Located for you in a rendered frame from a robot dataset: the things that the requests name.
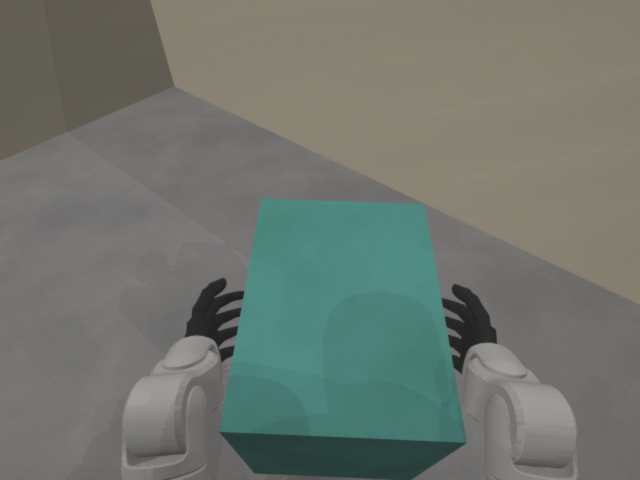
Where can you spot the robot left forearm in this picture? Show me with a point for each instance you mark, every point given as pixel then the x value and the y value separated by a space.
pixel 165 418

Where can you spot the robot right forearm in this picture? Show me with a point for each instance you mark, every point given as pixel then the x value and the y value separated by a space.
pixel 530 429

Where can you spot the carton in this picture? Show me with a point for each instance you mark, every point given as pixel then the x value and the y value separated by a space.
pixel 342 364

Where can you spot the robot right hand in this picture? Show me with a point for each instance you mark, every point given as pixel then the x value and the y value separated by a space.
pixel 476 327

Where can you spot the robot left hand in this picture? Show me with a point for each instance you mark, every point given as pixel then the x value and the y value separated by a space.
pixel 205 321

